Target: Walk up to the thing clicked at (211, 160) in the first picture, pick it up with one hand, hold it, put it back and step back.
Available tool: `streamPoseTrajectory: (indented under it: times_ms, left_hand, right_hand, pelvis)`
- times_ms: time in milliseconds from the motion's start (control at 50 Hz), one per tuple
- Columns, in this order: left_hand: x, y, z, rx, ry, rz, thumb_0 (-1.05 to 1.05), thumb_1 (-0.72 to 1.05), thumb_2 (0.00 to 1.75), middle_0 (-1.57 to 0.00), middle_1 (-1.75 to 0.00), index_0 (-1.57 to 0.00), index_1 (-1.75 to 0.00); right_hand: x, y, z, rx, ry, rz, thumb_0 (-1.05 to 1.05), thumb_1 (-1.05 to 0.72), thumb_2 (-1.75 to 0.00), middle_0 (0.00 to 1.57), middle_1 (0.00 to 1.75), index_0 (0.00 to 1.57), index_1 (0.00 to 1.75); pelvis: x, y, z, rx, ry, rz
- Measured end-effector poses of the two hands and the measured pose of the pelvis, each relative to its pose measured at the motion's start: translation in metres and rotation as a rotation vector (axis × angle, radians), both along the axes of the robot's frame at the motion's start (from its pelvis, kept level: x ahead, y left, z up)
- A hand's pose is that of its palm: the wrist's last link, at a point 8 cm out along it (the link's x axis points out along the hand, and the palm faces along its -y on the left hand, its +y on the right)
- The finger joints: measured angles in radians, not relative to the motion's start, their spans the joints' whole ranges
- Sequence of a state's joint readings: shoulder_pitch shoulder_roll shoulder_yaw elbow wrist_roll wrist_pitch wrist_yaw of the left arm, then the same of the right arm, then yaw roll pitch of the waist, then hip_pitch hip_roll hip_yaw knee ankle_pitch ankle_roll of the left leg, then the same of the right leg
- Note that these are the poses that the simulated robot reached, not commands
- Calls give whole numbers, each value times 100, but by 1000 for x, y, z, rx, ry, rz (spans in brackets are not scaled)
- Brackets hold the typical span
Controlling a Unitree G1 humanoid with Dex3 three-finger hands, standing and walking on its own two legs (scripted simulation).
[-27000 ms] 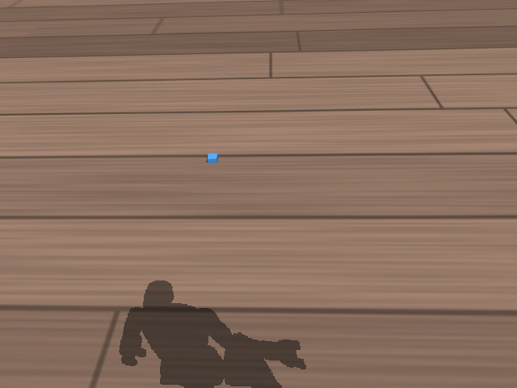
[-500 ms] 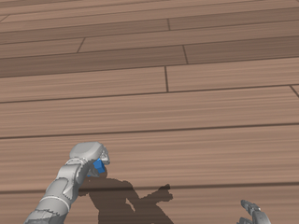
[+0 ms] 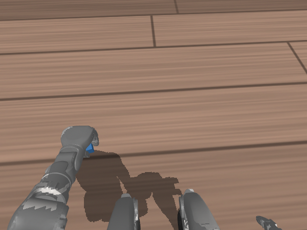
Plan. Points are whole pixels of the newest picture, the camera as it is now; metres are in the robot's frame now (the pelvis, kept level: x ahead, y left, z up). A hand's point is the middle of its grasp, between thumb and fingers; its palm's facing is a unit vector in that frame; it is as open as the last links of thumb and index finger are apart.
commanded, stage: crouch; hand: left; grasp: from above
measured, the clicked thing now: (83, 145) +0.39 +0.24 -0.14
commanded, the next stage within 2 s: lower in 1.44 s
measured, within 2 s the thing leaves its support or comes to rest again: neither
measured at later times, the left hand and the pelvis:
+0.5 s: hand (96, 158) +0.40 +0.25 -0.33, palm faces -0.44 +0.01 -0.90, open 5.4 cm; pelvis -0.03 +0.01 -0.19, yaw -2 degrees
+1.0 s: hand (100, 159) +0.43 +0.26 -0.43, palm faces -0.45 -0.01 -0.89, open 5.3 cm; pelvis -0.04 +0.00 -0.28, yaw -4 degrees
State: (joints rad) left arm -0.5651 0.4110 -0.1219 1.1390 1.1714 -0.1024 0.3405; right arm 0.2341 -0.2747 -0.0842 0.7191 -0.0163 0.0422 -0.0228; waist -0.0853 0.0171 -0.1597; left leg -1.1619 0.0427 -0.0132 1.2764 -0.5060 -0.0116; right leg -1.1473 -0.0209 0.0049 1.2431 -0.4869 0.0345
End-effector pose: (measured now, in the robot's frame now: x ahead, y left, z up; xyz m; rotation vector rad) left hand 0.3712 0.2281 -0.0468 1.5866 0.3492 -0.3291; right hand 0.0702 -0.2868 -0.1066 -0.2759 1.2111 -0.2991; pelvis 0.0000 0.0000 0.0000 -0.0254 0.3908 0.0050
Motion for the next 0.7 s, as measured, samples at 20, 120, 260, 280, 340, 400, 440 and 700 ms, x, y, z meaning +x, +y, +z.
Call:
streamPoseTrajectory:
  times_ms: [20,120,260,280,340,400,440,700]
  left_hand:
    - [3,0,-11,2,-2,-2,-9,48,5,-94,-13,-121,-16]
    - [15,4,-59,8,-23,9,-8,48,6,-94,-15,-119,-17]
    - [26,15,-123,8,11,45,-8,47,7,-94,-16,-119,-18]
    - [27,16,-133,5,21,47,-8,48,7,-94,-16,-119,-19]
    - [30,18,-161,-8,38,37,-8,48,6,-94,-16,-120,-19]
    - [32,20,-188,-17,44,24,-8,49,6,-93,-17,-121,-19]
    - [34,21,-206,-26,40,13,-8,49,5,-93,-17,-122,-19]
    - [46,30,-285,-27,25,35,-8,48,6,-94,-16,-123,-18]
  right_hand:
    - [-7,0,-9,-5,14,-6,0,-90,-89,20,30,20,29]
    - [-36,6,-57,-10,73,-35,1,-90,-89,20,30,20,29]
    - [-56,23,-119,25,105,-33,1,-90,-89,20,30,20,29]
    - [-57,25,-127,30,107,-29,1,-90,-89,20,30,20,29]
    - [-58,28,-149,40,116,-11,1,-90,-89,20,30,20,29]
    - [-56,29,-169,43,124,15,0,-90,-89,20,30,20,29]
    - [-54,28,-181,39,129,33,0,-90,-89,20,30,20,29]
    - [-38,15,-236,21,154,114,0,-90,-89,20,30,20,29]
  pelvis:
    - [-2,1,-9,-2,19,0]
    - [-12,5,-55,-12,93,-4]
    - [-26,9,-111,-23,163,-4]
    - [-28,9,-118,-26,172,-3]
    - [-32,9,-140,-33,197,-2]
    - [-33,9,-161,-41,219,-1]
    - [-34,8,-174,-47,233,0]
    - [-35,5,-235,-62,253,-6]
